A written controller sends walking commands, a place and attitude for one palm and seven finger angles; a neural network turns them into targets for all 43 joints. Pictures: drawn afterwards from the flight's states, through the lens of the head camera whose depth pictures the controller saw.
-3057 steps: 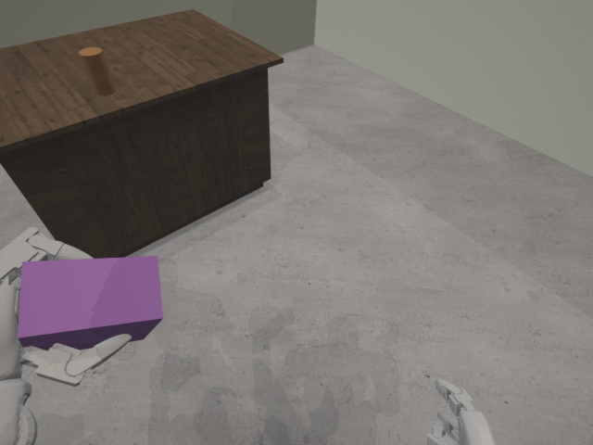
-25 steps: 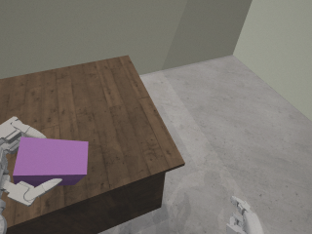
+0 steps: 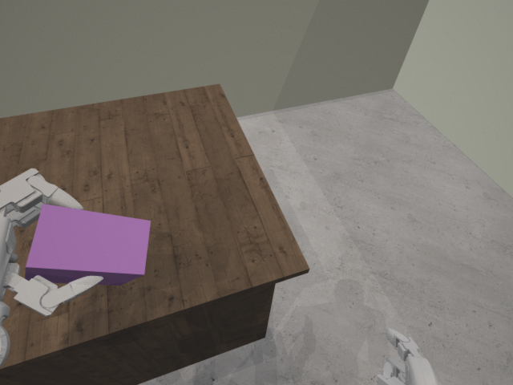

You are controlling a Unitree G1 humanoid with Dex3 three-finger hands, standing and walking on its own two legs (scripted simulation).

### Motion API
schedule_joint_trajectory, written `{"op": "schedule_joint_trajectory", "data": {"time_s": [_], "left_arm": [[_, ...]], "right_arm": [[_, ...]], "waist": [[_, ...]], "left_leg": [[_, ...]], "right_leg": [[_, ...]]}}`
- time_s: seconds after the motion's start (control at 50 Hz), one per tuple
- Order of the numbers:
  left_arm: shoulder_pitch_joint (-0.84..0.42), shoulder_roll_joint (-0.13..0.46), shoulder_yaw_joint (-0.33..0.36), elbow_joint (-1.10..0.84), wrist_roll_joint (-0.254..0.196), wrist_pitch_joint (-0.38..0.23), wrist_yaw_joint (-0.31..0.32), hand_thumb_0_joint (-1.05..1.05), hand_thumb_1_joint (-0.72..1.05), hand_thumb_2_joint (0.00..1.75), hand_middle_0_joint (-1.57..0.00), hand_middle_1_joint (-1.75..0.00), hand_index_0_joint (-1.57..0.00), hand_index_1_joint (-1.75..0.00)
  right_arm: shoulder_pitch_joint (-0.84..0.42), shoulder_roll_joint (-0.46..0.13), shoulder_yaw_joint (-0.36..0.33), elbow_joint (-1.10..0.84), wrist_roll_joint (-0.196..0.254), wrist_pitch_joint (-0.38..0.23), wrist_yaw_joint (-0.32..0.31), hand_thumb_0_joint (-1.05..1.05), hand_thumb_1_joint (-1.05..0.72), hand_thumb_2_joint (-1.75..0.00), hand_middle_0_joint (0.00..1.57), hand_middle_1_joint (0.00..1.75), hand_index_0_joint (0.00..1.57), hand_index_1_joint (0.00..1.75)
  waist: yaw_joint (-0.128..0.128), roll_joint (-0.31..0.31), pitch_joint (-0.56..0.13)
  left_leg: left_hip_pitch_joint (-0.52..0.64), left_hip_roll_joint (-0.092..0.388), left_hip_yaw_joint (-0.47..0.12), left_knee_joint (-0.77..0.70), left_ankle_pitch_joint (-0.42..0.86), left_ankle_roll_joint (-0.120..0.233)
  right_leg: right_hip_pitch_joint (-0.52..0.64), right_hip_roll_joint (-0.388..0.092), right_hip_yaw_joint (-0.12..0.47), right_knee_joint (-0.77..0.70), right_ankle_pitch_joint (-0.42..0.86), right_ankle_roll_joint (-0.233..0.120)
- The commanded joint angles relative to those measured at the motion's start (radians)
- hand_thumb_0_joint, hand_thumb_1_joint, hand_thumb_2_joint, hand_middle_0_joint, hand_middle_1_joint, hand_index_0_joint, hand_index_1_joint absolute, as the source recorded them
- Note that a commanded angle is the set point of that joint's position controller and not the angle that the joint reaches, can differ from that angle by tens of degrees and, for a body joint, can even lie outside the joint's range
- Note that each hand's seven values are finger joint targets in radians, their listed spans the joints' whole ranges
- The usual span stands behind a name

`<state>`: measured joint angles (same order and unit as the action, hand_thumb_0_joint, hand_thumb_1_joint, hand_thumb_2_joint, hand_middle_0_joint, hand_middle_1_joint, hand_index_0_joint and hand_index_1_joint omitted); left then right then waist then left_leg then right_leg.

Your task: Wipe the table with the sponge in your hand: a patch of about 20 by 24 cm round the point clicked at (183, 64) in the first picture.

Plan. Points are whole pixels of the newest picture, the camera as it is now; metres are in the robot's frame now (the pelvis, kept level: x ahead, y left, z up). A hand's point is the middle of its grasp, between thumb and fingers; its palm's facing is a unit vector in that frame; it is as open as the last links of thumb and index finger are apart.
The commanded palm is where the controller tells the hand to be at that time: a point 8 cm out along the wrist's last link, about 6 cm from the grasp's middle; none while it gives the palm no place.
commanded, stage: come to a stop and stand still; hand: left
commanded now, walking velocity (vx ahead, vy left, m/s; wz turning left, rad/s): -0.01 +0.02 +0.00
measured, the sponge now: (103, 252) +0.24 +0.21 +0.13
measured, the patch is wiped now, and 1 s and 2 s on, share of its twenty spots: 0.00 0.00 0.00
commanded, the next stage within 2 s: look again from close up in 1.90 s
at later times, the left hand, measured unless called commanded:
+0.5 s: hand (15, 211) +0.26 +0.31 +0.17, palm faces +0.38 -0.82 -0.43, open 10.3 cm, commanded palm +0.20 +0.33 +0.18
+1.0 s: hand out of the picture +0.21 +0.34 +0.17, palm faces +0.31 -0.84 -0.45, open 10.3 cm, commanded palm +0.16 +0.38 +0.18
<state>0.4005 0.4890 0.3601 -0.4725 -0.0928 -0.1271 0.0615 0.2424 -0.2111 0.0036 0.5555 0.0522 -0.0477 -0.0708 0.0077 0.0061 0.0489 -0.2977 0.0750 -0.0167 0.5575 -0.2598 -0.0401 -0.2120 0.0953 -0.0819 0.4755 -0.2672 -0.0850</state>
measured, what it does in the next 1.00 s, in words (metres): shifts its weight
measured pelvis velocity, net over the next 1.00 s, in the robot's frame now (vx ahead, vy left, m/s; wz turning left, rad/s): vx -0.01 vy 0.10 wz -0.03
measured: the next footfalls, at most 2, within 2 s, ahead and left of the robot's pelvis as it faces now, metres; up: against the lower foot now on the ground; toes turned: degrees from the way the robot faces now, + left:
none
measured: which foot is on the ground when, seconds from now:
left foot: down 0.00-1.00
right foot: down 0.00-1.00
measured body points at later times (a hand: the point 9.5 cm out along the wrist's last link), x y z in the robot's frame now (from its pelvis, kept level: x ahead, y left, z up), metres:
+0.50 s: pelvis +0.03 +0.06 +0.01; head +0.08 +0.08 +0.45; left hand +0.24 +0.35 +0.20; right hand +0.23 -0.17 -0.06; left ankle +0.02 +0.15 -0.73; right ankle -0.01 -0.06 -0.73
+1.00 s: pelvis -0.01 +0.10 +0.01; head +0.02 +0.13 +0.45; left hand +0.19 +0.38 +0.20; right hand +0.16 -0.12 -0.07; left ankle +0.02 +0.15 -0.73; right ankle -0.01 -0.06 -0.73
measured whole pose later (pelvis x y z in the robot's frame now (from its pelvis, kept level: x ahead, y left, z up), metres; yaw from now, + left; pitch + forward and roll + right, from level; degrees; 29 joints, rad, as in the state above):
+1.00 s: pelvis -0.01 +0.10 +0.01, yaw -2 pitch +0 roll -2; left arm 0.46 0.44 0.39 -0.54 -0.03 -0.20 0.08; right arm 0.20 -0.19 0.03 0.56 0.00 -0.09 -0.01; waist 0.02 -0.02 0.07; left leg -0.27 -0.04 0.07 0.47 -0.21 0.09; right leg -0.19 -0.02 -0.01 0.39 -0.20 0.04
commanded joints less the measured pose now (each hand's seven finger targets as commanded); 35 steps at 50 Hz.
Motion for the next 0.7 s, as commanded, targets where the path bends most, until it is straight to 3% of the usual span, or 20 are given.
{"op": "schedule_joint_trajectory", "data": {"time_s": [0.0, 0.02, 0.04, 0.06, 0.12, 0.14, 0.22, 0.24, 0.26, 0.34, 0.36, 0.4, 0.46, 0.52, 0.54, 0.56, 0.62, 0.64, 0.66, 0.68], "left_arm": [[-0.295, 0.271, 0.276, -0.036, 0.004, -0.111, 0.040, 0.00, 0.10, 1.30, -1.20, -1.60, -1.20, -1.60], [-0.224, 0.249, 0.256, -0.029, 0.000, -0.124, 0.033, 0.00, 0.10, 1.30, -1.20, -1.60, -1.20, -1.60], [-0.130, 0.197, 0.220, 0.018, -0.002, -0.122, 0.026, 0.00, 0.10, 1.30, -1.20, -1.60, -1.20, -1.60], [-0.046, 0.115, 0.150, -0.021, -0.007, -0.131, 0.020, 0.00, 0.10, 1.30, -1.20, -1.60, -1.20, -1.60], [0.080, 0.033, 0.080, -0.081, -0.004, -0.147, 0.026, 0.00, 0.10, 1.30, -1.20, -1.60, -1.20, -1.60], [0.093, 0.048, 0.090, -0.079, -0.002, -0.144, 0.036, 0.00, 0.10, 1.30, -1.20, -1.60, -1.20, -1.60], [-0.056, 0.145, 0.180, -0.204, 0.034, -0.156, 0.055, 0.00, 0.10, 1.30, -1.20, -1.60, -1.20, -1.60], [-0.112, 0.224, 0.229, -0.235, 0.039, -0.154, 0.065, 0.00, 0.10, 1.30, -1.20, -1.60, -1.20, -1.60], [-0.113, 0.161, 0.196, -0.236, 0.038, -0.148, 0.064, 0.00, 0.10, 1.30, -1.20, -1.60, -1.20, -1.60], [-0.114, 0.183, 0.200, -0.301, 0.044, -0.120, 0.084, 0.00, 0.10, 1.30, -1.20, -1.60, -1.20, -1.60], [-0.090, 0.129, 0.166, -0.314, 0.045, -0.119, 0.082, 0.00, 0.10, 1.30, -1.20, -1.60, -1.20, -1.60], [-0.056, 0.097, 0.138, -0.329, 0.048, -0.117, 0.080, 0.00, 0.10, 1.30, -1.20, -1.60, -1.20, -1.60], [0.027, 0.040, 0.106, -0.283, 0.056, -0.109, 0.073, 0.00, 0.10, 1.30, -1.20, -1.60, -1.20, -1.60], [0.057, 0.047, 0.130, -0.196, 0.049, -0.095, 0.056, 0.00, 0.10, 1.30, -1.20, -1.60, -1.20, -1.60], [0.074, 0.078, 0.165, -0.157, 0.052, -0.087, 0.059, 0.00, 0.10, 1.30, -1.20, -1.60, -1.20, -1.60], [0.068, 0.022, 0.118, -0.140, 0.047, -0.085, 0.048, 0.00, 0.10, 1.30, -1.20, -1.60, -1.20, -1.60], [-0.007, 0.063, 0.134, -0.174, 0.043, -0.087, 0.037, 0.00, 0.10, 1.30, -1.20, -1.60, -1.20, -1.60], [-0.025, 0.110, 0.163, -0.184, 0.048, -0.084, 0.042, 0.00, 0.10, 1.30, -1.20, -1.60, -1.20, -1.60], [-0.034, 0.046, 0.108, -0.210, 0.044, -0.092, 0.035, 0.00, 0.10, 1.30, -1.20, -1.60, -1.20, -1.60], [-0.054, 0.077, 0.117, -0.251, 0.048, -0.095, 0.037, 0.00, 0.10, 1.30, -1.20, -1.60, -1.20, -1.60]], "right_arm": [[-0.123, -0.145, -0.044, -0.121, -0.034, -0.116, 0.018, 0.00, -0.90, -0.90, 0.20, 0.30, 0.20, 0.30], [-0.080, -0.137, -0.047, -0.115, -0.032, -0.127, 0.029, 0.00, -0.90, -0.90, 0.20, 0.30, 0.20, 0.30], [-0.069, -0.143, -0.048, -0.104, -0.029, -0.129, 0.041, 0.00, -0.90, -0.90, 0.20, 0.30, 0.20, 0.30], [-0.060, -0.139, -0.044, -0.118, -0.024, -0.135, 0.057, 0.00, -0.90, -0.90, 0.20, 0.30, 0.20, 0.30], [-0.089, -0.144, -0.041, -0.115, -0.020, -0.153, 0.087, 0.00, -0.90, -0.90, 0.20, 0.30, 0.20, 0.30], [-0.112, -0.144, -0.041, -0.104, -0.016, -0.155, 0.087, 0.00, -0.90, -0.90, 0.20, 0.30, 0.20, 0.30], [-0.157, -0.146, -0.041, -0.106, -0.038, -0.150, 0.059, 0.00, -0.90, -0.90, 0.20, 0.30, 0.20, 0.30], [-0.164, -0.153, -0.040, -0.095, -0.040, -0.139, 0.050, 0.00, -0.90, -0.90, 0.20, 0.30, 0.20, 0.30], [-0.169, -0.137, -0.040, -0.102, -0.043, -0.133, 0.045, 0.00, -0.90, -0.90, 0.20, 0.30, 0.20, 0.30], [-0.165, -0.147, -0.043, -0.100, -0.046, -0.119, 0.044, 0.00, -0.90, -0.90, 0.20, 0.30, 0.20, 0.30], [-0.162, -0.135, -0.043, -0.102, -0.046, -0.118, 0.046, 0.00, -0.90, -0.90, 0.20, 0.30, 0.20, 0.30], [-0.153, -0.142, -0.044, -0.108, -0.048, -0.118, 0.056, 0.00, -0.90, -0.90, 0.20, 0.30, 0.20, 0.30], [-0.143, -0.138, -0.047, -0.108, -0.051, -0.105, 0.065, 0.00, -0.90, -0.90, 0.20, 0.30, 0.20, 0.30], [-0.140, -0.136, -0.045, -0.124, -0.047, -0.083, 0.065, 0.00, -0.90, -0.90, 0.20, 0.30, 0.20, 0.30], [-0.148, -0.142, -0.048, -0.120, -0.045, -0.074, 0.062, 0.00, -0.90, -0.90, 0.20, 0.30, 0.20, 0.30], [-0.138, -0.125, -0.039, -0.129, -0.046, -0.063, 0.061, 0.00, -0.90, -0.90, 0.20, 0.30, 0.20, 0.30], [-0.140, -0.129, -0.038, -0.148, -0.043, -0.058, 0.052, 0.00, -0.90, -0.90, 0.20, 0.30, 0.20, 0.30], [-0.151, -0.138, -0.038, -0.147, -0.045, -0.060, 0.049, 0.00, -0.90, -0.90, 0.20, 0.30, 0.20, 0.30], [-0.148, -0.119, -0.031, -0.154, -0.048, -0.059, 0.049, 0.00, -0.90, -0.90, 0.20, 0.30, 0.20, 0.30], [-0.147, -0.126, -0.034, -0.158, -0.047, -0.065, 0.048, 0.00, -0.90, -0.90, 0.20, 0.30, 0.20, 0.30]], "waist": [[0.023, 0.073, -0.063], [0.027, 0.034, -0.120], [0.027, 0.058, -0.145], [0.036, 0.031, -0.163], [0.050, -0.030, -0.175], [0.046, -0.005, -0.188], [0.028, -0.074, -0.177], [0.023, -0.046, -0.187], [0.017, -0.035, -0.196], [0.016, 0.113, -0.251], [0.014, 0.126, -0.257], [0.012, 0.160, -0.266], [0.008, 0.130, -0.249], [0.005, 0.009, -0.214], [0.009, 0.006, -0.213], [0.003, -0.031, -0.185], [0.001, -0.022, -0.188], [0.005, 0.015, -0.200], [0.004, 0.026, -0.190], [0.005, 0.060, -0.207]], "left_leg": [[0.048, 0.008, 0.028, -0.024, -0.051, 0.065], [0.039, -0.020, 0.035, 0.022, -0.049, 0.067], [0.053, -0.028, 0.032, 0.025, -0.024, 0.070], [0.038, -0.034, 0.036, 0.020, 0.012, 0.075], [0.071, -0.022, 0.030, -0.020, 0.152, 0.086], [0.119, -0.011, 0.024, -0.049, 0.187, 0.088], [0.122, -0.005, 0.017, -0.070, 0.218, 0.076], [0.142, -0.006, 0.008, -0.078, 0.227, 0.074], [0.150, -0.001, 0.004, -0.086, 0.247, 0.074], [0.206, 0.009, -0.008, -0.084, 0.365, 0.076], [0.219, 0.016, -0.005, -0.077, 0.419, 0.077], [0.244, 0.016, -0.009, -0.070, 0.494, 0.078], [0.273, 0.028, -0.024, -0.084, 0.553, 0.080], [0.227, 0.041, -0.035, -0.107, 0.524, 0.072], [0.238, 0.043, -0.035, -0.119, 0.514, 0.072], [0.215, 0.045, -0.036, -0.126, 0.504, 0.070], [0.201, 0.047, -0.042, -0.146, 0.468, 0.061], [0.218, 0.049, -0.048, -0.163, 0.448, 0.056], [0.209, 0.049, -0.046, -0.163, 0.439, 0.058], [0.220, 0.050, -0.047, -0.159, 0.446, 0.056]], "right_leg": [[-0.113, -0.141, 0.200, -0.156, -0.052, 0.057], [-0.081, -0.175, 0.236, -0.162, -0.036, 0.055], [-0.062, -0.184, 0.246, -0.149, 0.028, 0.049], [-0.010, -0.193, 0.231, -0.141, 0.099, 0.067], [0.037, -0.183, 0.174, -0.104, 0.321, 0.116], [0.023, -0.168, 0.153, -0.081, 0.344, 0.114], [0.053, -0.167, 0.154, -0.090, 0.390, 0.103], [0.050, -0.166, 0.162, -0.084, 0.381, 0.089], [0.072, -0.167, 0.150, -0.080, 0.381, 0.077], [0.112, -0.164, 0.147, -0.064, 0.426, 0.064], [0.119, -0.166, 0.125, -0.060, 0.451, 0.062], [0.117, -0.160, 0.112, -0.052, 0.480, 0.060], [0.070, -0.149, 0.086, -0.037, 0.464, 0.061], [0.074, -0.147, 0.079, -0.058, 0.445, 0.070], [0.057, -0.143, 0.087, -0.056, 0.420, 0.072], [0.057, -0.142, 0.071, -0.069, 0.419, 0.074], [0.074, -0.148, 0.079, -0.080, 0.392, 0.073], [0.058, -0.144, 0.090, -0.072, 0.345, 0.074], [0.059, -0.145, 0.074, -0.080, 0.332, 0.073], [0.065, -0.149, 0.080, -0.079, 0.327, 0.069]]}}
